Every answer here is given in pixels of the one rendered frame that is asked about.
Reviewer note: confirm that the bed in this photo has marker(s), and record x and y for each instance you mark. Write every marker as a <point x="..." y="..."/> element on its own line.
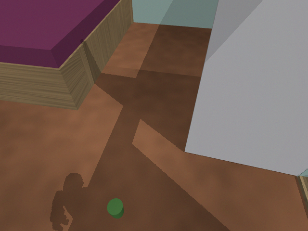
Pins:
<point x="53" y="51"/>

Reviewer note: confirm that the cup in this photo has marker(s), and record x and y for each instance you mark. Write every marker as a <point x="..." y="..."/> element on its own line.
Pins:
<point x="115" y="208"/>

